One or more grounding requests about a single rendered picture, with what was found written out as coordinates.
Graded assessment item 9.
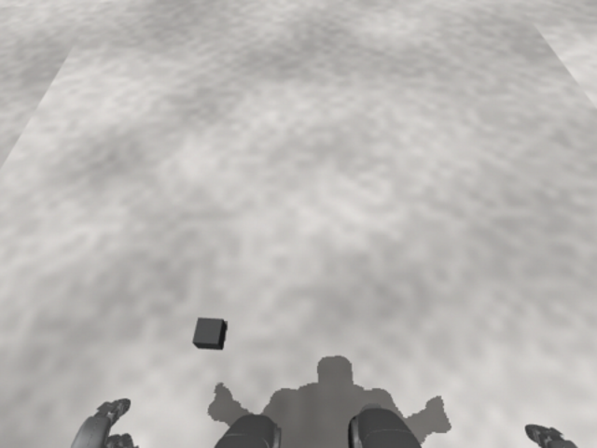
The small box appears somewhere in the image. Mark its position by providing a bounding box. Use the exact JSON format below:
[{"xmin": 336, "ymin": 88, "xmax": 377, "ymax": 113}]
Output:
[{"xmin": 193, "ymin": 317, "xmax": 227, "ymax": 350}]

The left robot hand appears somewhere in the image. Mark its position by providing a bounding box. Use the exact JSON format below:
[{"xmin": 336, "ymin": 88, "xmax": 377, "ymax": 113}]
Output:
[{"xmin": 71, "ymin": 399, "xmax": 139, "ymax": 448}]

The right robot hand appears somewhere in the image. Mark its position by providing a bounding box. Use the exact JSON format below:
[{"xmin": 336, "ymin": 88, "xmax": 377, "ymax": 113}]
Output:
[{"xmin": 525, "ymin": 425, "xmax": 577, "ymax": 448}]

